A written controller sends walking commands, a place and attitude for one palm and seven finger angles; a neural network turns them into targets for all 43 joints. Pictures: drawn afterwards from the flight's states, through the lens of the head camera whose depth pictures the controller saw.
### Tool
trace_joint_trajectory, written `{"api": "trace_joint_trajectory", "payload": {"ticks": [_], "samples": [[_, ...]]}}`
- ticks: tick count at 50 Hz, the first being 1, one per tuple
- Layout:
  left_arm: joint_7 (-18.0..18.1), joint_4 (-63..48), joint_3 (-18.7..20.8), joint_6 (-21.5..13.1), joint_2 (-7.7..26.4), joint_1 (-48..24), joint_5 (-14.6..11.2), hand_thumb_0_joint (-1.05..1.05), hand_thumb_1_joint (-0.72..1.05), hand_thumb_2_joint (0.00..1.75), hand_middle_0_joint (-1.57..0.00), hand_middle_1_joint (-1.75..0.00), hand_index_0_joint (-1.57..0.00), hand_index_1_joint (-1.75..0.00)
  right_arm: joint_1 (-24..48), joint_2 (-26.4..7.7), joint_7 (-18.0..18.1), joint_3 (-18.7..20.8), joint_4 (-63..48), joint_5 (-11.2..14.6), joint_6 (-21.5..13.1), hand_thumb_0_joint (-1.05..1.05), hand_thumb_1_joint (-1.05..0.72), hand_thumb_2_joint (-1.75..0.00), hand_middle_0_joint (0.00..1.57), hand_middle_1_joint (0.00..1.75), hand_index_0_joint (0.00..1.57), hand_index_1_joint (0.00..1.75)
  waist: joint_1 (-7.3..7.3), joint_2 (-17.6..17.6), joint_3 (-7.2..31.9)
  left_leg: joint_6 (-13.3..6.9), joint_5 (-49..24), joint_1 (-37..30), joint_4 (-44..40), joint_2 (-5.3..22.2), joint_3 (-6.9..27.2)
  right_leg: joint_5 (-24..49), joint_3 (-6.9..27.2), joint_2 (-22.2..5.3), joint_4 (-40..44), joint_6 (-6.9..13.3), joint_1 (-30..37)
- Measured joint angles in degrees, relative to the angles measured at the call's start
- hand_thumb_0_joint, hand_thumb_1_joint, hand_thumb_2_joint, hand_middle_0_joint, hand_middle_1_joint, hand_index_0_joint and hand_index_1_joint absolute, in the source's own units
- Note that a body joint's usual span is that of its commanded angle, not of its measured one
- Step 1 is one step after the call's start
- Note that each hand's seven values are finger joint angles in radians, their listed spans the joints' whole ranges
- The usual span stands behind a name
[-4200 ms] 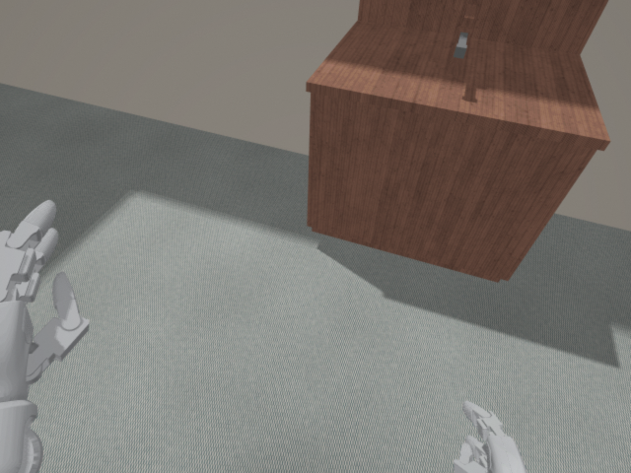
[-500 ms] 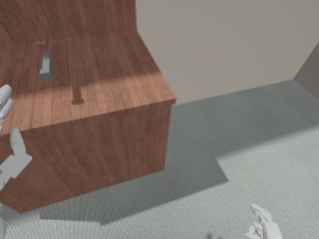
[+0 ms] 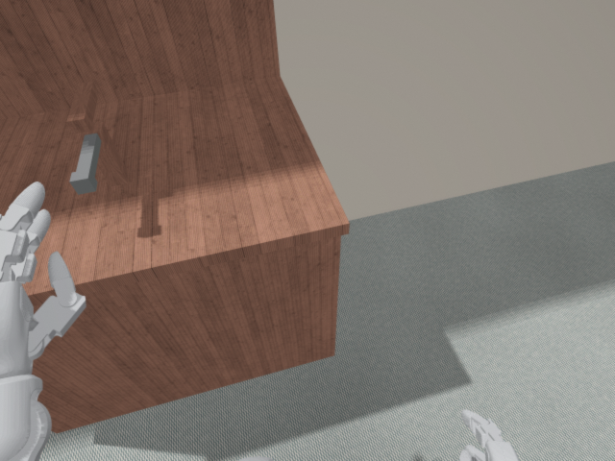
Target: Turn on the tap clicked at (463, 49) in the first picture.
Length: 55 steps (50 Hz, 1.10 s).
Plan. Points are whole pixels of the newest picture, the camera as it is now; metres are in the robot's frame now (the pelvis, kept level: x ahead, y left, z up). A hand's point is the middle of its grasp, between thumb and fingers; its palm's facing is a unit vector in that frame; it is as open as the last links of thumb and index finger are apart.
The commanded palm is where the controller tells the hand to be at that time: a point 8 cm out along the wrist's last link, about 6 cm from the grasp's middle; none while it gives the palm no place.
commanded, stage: take the last steps up to it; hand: left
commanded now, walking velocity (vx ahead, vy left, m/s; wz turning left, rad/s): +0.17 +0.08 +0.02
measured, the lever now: (83, 182) +0.49 +0.42 +0.08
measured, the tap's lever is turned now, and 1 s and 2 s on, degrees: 0 0 0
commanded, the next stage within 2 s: come to a stop and stand still in 0.14 s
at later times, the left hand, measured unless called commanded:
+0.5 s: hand (90, 243) +0.29 +0.26 +0.18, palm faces +0.38 -0.85 -0.37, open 7.4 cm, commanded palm +0.23 +0.30 +0.19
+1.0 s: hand (50, 231) +0.27 +0.28 +0.21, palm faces +0.49 -0.77 -0.41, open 7.4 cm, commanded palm +0.19 +0.28 +0.19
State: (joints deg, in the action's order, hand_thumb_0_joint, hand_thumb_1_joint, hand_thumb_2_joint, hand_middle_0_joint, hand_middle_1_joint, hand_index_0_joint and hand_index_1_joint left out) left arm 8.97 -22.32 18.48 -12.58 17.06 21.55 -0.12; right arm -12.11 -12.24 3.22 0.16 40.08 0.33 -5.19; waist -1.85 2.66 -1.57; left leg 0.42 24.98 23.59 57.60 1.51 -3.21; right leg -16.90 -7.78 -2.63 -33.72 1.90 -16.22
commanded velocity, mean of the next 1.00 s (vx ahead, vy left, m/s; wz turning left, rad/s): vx -0.02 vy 0.02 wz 0.00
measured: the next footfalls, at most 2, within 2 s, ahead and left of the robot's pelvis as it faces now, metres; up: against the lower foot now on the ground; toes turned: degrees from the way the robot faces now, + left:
left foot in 0.22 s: +0.13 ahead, +0.12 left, +0.00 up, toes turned +6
right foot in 0.58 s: +0.13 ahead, -0.09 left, +0.00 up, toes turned -3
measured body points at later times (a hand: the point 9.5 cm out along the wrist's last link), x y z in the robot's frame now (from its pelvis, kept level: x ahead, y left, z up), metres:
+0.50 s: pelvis +0.07 +0.02 +0.01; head +0.08 +0.03 +0.46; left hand +0.26 +0.30 +0.20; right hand +0.24 -0.17 -0.07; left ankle +0.09 +0.12 -0.73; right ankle +0.08 -0.10 -0.71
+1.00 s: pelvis +0.03 +0.00 +0.00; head +0.05 +0.01 +0.45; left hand +0.24 +0.32 +0.23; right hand +0.20 -0.25 -0.08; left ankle +0.05 +0.12 -0.73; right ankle +0.09 -0.09 -0.73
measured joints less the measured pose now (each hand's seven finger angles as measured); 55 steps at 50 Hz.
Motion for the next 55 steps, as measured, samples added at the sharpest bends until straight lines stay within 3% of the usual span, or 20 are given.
{"api": "trace_joint_trajectory", "payload": {"ticks": [3, 7, 11, 13, 15, 17, 22, 28, 30, 32, 34, 39, 45, 48, 50, 52, 55], "samples": [[-0.2, -0.8, -0.4, -0.2, 0.3, 1.3, 0.2, 0.01, 0.89, 0.90, -0.21, -0.30, -0.21, -0.30, 1.5, -1.1, 0.1, 0.6, -1.0, 0.0, 0.9, 0.02, -0.91, -0.90, 0.20, 0.30, 0.21, 0.30, 1.69, -1.7, -0.7, 0.5, -2.2, 2.2, 1.2, 0.3, -0.4, 0.9, 0.4, -0.3, 3.0, -0.4, 2.0], [-0.3, -6.3, 0.6, -1.2, 3.0, 5.0, 0.0, 0.01, 0.89, 0.90, -0.21, -0.30, -0.21, -0.30, 2.0, -1.7, 0.2, 1.7, -4.3, -0.2, 1.1, 0.02, -0.91, -0.90, 0.20, 0.30, 0.20, 0.30, 3.30, -3.7, -2.0, 0.1, -5.2, -0.4, -13.1, 1.6, -1.6, 0.8, 0.6, -0.3, 4.9, -0.8, 3.9], [0.3, -12.2, 2.5, -1.9, 5.5, 7.7, -0.7, 0.01, 0.89, 0.90, -0.22, -0.30, -0.21, -0.30, 1.0, -2.4, 0.5, 2.8, -6.7, -0.3, 1.1, 0.02, -0.91, -0.90, 0.19, 0.30, 0.20, 0.30, 3.09, -4.2, -2.2, -0.3, -12.8, -5.8, -26.5, 1.2, -3.0, -2.5, 0.9, -0.1, 1.2, -2.1, 4.3], [0.7, -12.2, 3.5, -2.2, 6.4, 6.9, -1.1, 0.01, 0.89, 0.90, -0.22, -0.30, -0.21, -0.30, 1.0, -1.3, 0.7, 3.1, -6.6, 0.1, 1.4, 0.02, -0.91, -0.90, 0.19, 0.30, 0.20, 0.30, 2.16, -6.0, -2.0, -1.9, -11.6, -6.3, -25.1, 0.0, -4.4, -7.1, 3.0, -1.2, -5.3, -2.3, 2.3], [0.7, -9.8, 4.1, -2.2, 6.4, 5.4, -1.2, 0.01, 0.89, 0.90, -0.22, -0.30, -0.21, -0.30, 1.0, 0.0, 0.7, 2.7, -6.2, -0.1, 1.4, 0.02, -0.91, -0.90, 0.19, 0.30, 0.20, 0.30, 2.06, -5.5, -1.1, -2.9, -10.3, -6.6, -24.9, 0.2, -4.3, -12.4, 4.6, 0.1, -14.7, -2.3, -1.1], [0.7, -7.5, 4.0, -1.2, 6.2, 3.5, -1.3, 0.01, 0.89, 0.90, -0.21, -0.30, -0.21, -0.30, 0.8, 1.3, 0.3, 1.7, -5.7, -0.2, 1.0, 0.02, -0.91, -0.90, 0.19, 0.30, 0.20, 0.30, 2.25, -4.4, -0.6, -2.8, -10.9, -7.4, -26.6, 0.6, -3.2, -11.9, 4.7, 1.3, -19.0, -2.7, -3.3], [0.3, -7.1, 2.6, 1.4, 4.4, 3.0, -1.8, 0.01, 0.89, 0.90, -0.21, -0.30, -0.21, -0.30, 0.6, 4.6, -1.2, -1.6, -5.2, -0.4, -0.3, 0.02, -0.91, -0.90, 0.20, 0.30, 0.20, 0.30, 1.46, -3.9, -0.8, -2.3, -12.7, -9.8, -30.8, 1.0, -2.9, -5.7, 4.7, 2.0, -11.8, -3.4, -4.0], [-0.2, -8.5, 0.4, 3.5, 4.5, 5.9, -1.7, 0.01, 0.89, 0.90, -0.21, -0.30, -0.21, -0.30, 0.7, 6.3, -1.2, -3.9, -5.6, -0.9, -1.6, 0.01, -0.90, -0.90, 0.20, 0.30, 0.21, 0.30, 0.91, -3.6, -1.6, -0.9, -12.4, -10.2, -30.5, 1.2, -3.4, 0.1, 3.6, 2.7, 3.1, -3.5, 1.0], [-0.2, -7.9, 0.4, 3.3, 4.6, 5.5, -1.4, 0.01, 0.89, 0.90, -0.21, -0.30, -0.21, -0.30, 1.2, 5.6, -1.1, -4.0, -5.3, -0.8, -1.4, 0.01, -0.90, -0.90, 0.20, 0.30, 0.21, 0.30, 0.71, -2.5, -2.1, -0.2, -11.3, -9.4, -28.4, 1.9, -3.1, 5.0, 3.2, 3.5, 6.6, -1.4, 2.6], [-0.1, -7.1, 0.2, 3.5, 3.9, 5.1, -1.4, 0.01, 0.89, 0.90, -0.21, -0.30, -0.21, -0.30, 1.6, 4.2, -0.9, -3.6, -4.9, -0.7, -0.9, 0.01, -0.90, -0.90, 0.20, 0.30, 0.21, 0.30, 0.91, -0.5, -2.0, 0.6, -10.3, -8.5, -26.9, 2.9, -2.0, 5.2, 2.5, 4.7, 7.0, 0.8, 2.6], [0.0, -6.5, 0.1, 3.5, 3.1, 5.0, -1.7, 0.01, 0.89, 0.90, -0.21, -0.30, -0.21, -0.30, 1.8, 2.8, -0.9, -2.7, -4.6, -0.5, -0.4, 0.02, -0.90, -0.90, 0.20, 0.30, 0.21, 0.30, 0.78, 0.1, -1.1, 1.1, -6.0, -6.9, -23.2, 1.7, 0.0, 4.9, 2.8, 4.9, 6.9, 1.6, 1.8], [0.3, -5.3, 0.2, 3.5, 2.4, 5.9, -1.6, 0.01, 0.89, 0.90, -0.21, -0.30, -0.21, -0.30, 2.0, -0.2, -0.1, -0.9, -4.2, 0.1, 1.5, 0.02, -0.91, -0.90, 0.20, 0.30, 0.21, 0.30, 2.05, -1.3, 0.0, 1.3, -1.2, -4.8, -14.3, -1.4, 2.0, 5.7, 3.7, 3.5, 7.5, 1.8, 0.6], [0.6, -7.0, 0.4, 3.5, 3.3, 7.4, -1.3, 0.01, 0.89, 0.90, -0.21, -0.30, -0.21, -0.30, 1.3, -2.6, 1.1, 0.7, -5.4, 0.0, 2.8, 0.02, -0.91, -0.90, 0.20, 0.30, 0.20, 0.30, 3.38, -2.1, -0.4, 0.8, -8.4, -9.7, -26.4, -0.3, 2.3, 5.6, 2.3, 3.5, 5.9, 1.3, -0.2], [-1.8, -1.8, 3.2, 0.0, 10.6, -3.8, -2.1, 0.01, 0.88, 0.90, -0.22, -0.30, -0.22, -0.30, -1.8, -2.3, 2.3, 0.5, -7.4, 1.0, 0.7, 0.02, -0.91, -0.90, 0.19, 0.30, 0.20, 0.30, 0.46, -3.9, -1.9, -0.2, -8.4, -8.6, -25.7, -1.0, 3.1, 4.1, 1.4, 2.6, 2.1, 0.6, -2.2], [-1.4, 2.4, 7.0, -1.9, 12.0, -9.0, -2.8, 0.01, 0.88, 0.90, -0.22, -0.30, -0.22, -0.30, -2.0, -2.1, 0.9, -0.5, -7.7, 0.4, -0.6, 0.02, -0.91, -0.90, 0.19, 0.30, 0.20, 0.30, -0.48, -3.9, -2.2, -0.1, -8.4, -7.7, -24.2, -0.6, 2.7, 5.3, 1.7, 3.1, 2.7, 1.2, -2.4], [-0.9, 4.4, 9.2, -3.2, 10.7, -10.5, -3.9, 0.01, 0.89, 0.90, -0.22, -0.30, -0.21, -0.30, -2.2, -2.1, -0.7, -1.2, -8.0, 0.2, -2.0, 0.02, -0.91, -0.90, 0.19, 0.30, 0.20, 0.30, -0.41, -2.8, -2.1, -0.3, -8.4, -7.2, -23.7, -0.2, 2.2, 6.3, 2.3, 3.5, 3.7, 1.0, -2.4], [-0.6, 2.3, 7.3, -3.9, 5.7, -6.3, -4.4, 0.01, 0.90, 0.90, -0.21, -0.30, -0.21, -0.30, -2.4, -1.9, -2.5, -1.6, -7.9, 0.2, -3.3, 0.02, -0.91, -0.90, 0.19, 0.30, 0.20, 0.30, -0.25, -1.2, -1.7, -1.0, -8.5, -7.9, -24.6, -0.5, 0.7, 7.5, 4.0, 3.5, 5.3, 0.0, -2.0]]}}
